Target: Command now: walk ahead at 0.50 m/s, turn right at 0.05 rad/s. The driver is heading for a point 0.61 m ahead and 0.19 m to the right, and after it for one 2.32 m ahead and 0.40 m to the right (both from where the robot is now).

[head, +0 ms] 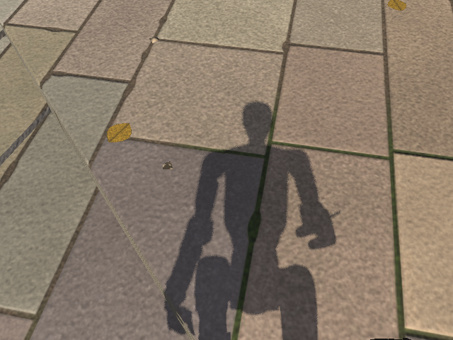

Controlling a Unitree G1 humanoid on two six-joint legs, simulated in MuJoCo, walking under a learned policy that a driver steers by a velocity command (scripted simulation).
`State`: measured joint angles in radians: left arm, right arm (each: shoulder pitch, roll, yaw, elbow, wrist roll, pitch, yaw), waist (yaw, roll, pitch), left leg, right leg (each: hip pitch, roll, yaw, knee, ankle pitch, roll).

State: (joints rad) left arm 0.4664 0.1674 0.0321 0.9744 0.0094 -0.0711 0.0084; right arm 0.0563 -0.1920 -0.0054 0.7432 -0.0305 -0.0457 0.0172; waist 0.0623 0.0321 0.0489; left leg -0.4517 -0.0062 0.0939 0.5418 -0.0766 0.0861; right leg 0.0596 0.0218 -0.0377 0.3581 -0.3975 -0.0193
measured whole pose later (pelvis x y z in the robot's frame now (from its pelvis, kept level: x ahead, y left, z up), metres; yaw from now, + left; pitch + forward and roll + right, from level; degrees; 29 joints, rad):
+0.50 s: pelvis +0.23 +0.02 +0.01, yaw -12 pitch +3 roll -2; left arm -0.02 0.11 -0.04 0.68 0.01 0.05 0.00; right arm 0.52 -0.15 0.02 1.02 -0.01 -0.08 -0.07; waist -0.02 -0.02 -0.02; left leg 0.04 -0.01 0.29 0.25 -0.32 0.06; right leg -0.92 0.03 -0.22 1.37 -0.51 -0.16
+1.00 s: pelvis +0.54 -0.04 +0.11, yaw -31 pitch +5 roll +1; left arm 0.42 0.27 0.05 0.80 -0.01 -0.04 0.02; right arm -0.01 -0.22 0.00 0.61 0.00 -0.13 0.02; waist 0.08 -0.01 -0.01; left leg -0.52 -0.04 0.01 0.47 -0.02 0.04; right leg -0.08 0.11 0.20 0.60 -0.48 -0.09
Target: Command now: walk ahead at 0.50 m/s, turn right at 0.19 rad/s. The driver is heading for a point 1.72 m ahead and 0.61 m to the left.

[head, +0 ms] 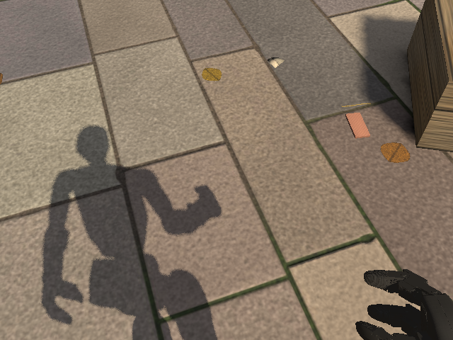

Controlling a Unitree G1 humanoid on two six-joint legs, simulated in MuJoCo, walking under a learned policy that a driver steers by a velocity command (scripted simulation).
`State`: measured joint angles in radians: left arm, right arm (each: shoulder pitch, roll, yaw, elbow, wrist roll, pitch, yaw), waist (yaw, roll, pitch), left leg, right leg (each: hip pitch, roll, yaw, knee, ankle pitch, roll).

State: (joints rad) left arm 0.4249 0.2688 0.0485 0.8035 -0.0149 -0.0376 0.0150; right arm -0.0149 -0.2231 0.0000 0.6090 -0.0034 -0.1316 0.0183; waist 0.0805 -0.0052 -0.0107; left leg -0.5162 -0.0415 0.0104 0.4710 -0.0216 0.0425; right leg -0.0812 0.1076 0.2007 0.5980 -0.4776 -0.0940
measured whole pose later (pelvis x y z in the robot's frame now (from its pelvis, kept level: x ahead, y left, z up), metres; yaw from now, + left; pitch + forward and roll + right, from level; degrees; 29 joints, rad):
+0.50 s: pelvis +0.26 -0.01 +0.01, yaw +12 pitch +3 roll -1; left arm 0.06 0.23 0.03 0.64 0.00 -0.12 0.00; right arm 0.43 -0.27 -0.05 0.73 0.03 -0.04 -0.01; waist -0.07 0.02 -0.03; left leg -0.33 -0.05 -0.13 0.98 -0.49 0.02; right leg -0.42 0.02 0.02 0.54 -0.18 -0.02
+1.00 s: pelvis +0.45 +0.09 +0.00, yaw +30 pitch +3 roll -1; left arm 0.18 0.31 0.05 0.76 0.00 -0.05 0.02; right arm 0.12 -0.30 -0.06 0.56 0.00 -0.01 0.03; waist 0.02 -0.01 0.07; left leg -0.52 -0.07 -0.02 0.58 -0.12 0.07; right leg -0.46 -0.03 0.03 1.26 -0.50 0.05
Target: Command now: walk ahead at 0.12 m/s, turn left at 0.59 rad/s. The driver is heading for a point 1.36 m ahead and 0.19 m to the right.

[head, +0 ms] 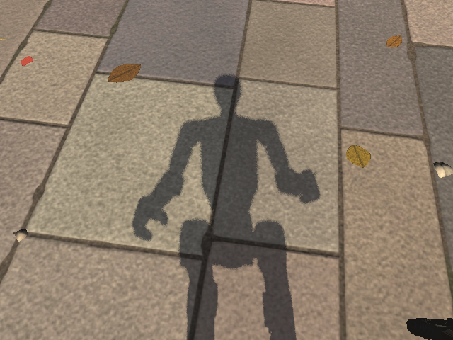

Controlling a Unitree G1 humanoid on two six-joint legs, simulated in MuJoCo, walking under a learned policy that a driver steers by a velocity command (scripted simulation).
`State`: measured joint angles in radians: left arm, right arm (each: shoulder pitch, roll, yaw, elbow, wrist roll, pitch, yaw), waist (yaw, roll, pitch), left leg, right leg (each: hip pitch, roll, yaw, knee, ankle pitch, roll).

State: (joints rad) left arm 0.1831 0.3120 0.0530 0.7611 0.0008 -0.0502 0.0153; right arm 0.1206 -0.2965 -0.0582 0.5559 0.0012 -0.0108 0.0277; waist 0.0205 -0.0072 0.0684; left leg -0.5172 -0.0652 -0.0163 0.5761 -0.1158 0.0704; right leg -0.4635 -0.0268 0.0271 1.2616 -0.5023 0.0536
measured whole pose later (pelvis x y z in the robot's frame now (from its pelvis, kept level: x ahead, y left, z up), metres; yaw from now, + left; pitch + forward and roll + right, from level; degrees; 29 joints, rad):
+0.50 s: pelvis +0.07 -0.04 +0.01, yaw +9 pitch +0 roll +1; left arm 0.22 0.22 0.03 0.73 0.02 -0.01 0.01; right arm 0.21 -0.24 -0.04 0.64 -0.01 0.03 0.00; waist 0.00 0.02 -0.02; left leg -0.36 -0.06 -0.06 0.62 -0.33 0.00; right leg -0.28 -0.01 0.02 0.58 -0.30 0.00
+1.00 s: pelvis +0.24 -0.04 +0.01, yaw +3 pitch +3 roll +1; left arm 0.06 0.27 0.04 0.67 -0.03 -0.05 -0.06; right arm 0.42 -0.27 -0.06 0.79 0.01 -0.07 0.00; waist -0.09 -0.04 0.02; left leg 0.09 0.00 0.09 0.23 -0.37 -0.01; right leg -0.65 -0.06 -0.01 0.66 -0.04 -0.04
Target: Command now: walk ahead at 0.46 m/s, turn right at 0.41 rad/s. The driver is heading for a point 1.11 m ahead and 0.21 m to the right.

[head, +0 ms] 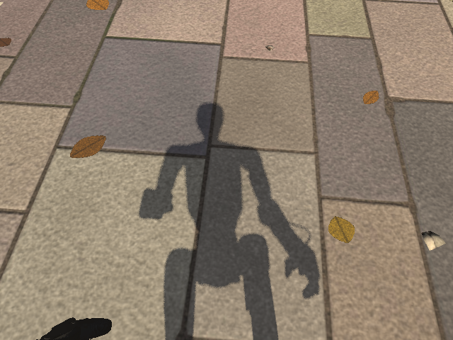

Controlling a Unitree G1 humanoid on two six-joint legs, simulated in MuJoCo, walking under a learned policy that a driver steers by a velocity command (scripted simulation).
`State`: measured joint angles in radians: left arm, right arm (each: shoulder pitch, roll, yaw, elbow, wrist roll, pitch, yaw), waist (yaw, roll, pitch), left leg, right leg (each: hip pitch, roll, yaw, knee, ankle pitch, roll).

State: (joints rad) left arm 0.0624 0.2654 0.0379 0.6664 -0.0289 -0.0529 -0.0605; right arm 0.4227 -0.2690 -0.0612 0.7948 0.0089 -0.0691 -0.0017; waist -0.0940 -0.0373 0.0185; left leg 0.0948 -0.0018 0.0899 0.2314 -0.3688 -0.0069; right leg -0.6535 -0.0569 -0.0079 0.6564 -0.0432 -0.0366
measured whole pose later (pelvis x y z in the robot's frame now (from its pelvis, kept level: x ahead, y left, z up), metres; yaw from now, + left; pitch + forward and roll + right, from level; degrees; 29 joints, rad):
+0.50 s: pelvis +0.28 -0.06 +0.01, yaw -16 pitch +3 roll +0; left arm 0.35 0.28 0.06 0.73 -0.03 -0.04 0.01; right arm 0.04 -0.27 -0.03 0.65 -0.01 -0.10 0.01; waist 0.09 0.03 0.02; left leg -0.62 0.04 -0.11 0.55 0.05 -0.05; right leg -0.13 0.14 0.19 0.40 -0.30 -0.09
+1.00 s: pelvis +0.54 -0.14 +0.01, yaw -24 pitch +2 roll +2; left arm 0.04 0.26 0.03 0.63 -0.02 -0.07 -0.03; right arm 0.41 -0.29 -0.05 0.84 0.03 -0.07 0.01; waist -0.12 -0.04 0.02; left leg 0.00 -0.02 0.01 0.26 -0.30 0.00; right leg -0.58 -0.06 0.03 0.58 -0.05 -0.02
